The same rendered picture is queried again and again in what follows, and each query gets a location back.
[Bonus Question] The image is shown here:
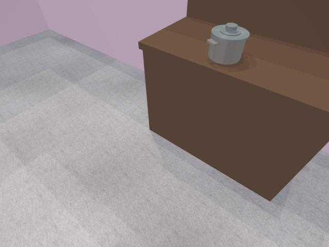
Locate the lid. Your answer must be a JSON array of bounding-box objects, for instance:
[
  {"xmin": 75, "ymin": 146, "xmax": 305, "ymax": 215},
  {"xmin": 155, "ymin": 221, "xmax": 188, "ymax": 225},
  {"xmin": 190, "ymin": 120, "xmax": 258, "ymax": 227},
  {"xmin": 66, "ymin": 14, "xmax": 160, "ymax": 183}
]
[{"xmin": 211, "ymin": 25, "xmax": 250, "ymax": 42}]

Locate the knob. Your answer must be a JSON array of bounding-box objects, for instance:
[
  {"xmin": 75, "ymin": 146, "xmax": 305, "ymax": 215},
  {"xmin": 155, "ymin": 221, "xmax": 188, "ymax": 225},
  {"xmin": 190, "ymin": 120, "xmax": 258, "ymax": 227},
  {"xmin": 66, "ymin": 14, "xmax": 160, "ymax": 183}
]
[{"xmin": 225, "ymin": 23, "xmax": 238, "ymax": 31}]

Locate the pot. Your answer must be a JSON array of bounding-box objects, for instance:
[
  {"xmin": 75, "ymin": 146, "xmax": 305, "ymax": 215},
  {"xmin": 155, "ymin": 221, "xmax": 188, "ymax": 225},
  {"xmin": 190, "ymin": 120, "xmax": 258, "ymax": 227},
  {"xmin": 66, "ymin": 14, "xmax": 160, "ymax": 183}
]
[{"xmin": 207, "ymin": 34, "xmax": 246, "ymax": 65}]

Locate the table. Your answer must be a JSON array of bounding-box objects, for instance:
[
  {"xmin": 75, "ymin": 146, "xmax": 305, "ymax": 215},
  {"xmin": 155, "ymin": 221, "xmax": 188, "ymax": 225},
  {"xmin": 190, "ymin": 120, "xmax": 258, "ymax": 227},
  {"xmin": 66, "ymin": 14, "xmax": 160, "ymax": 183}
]
[{"xmin": 138, "ymin": 0, "xmax": 329, "ymax": 201}]

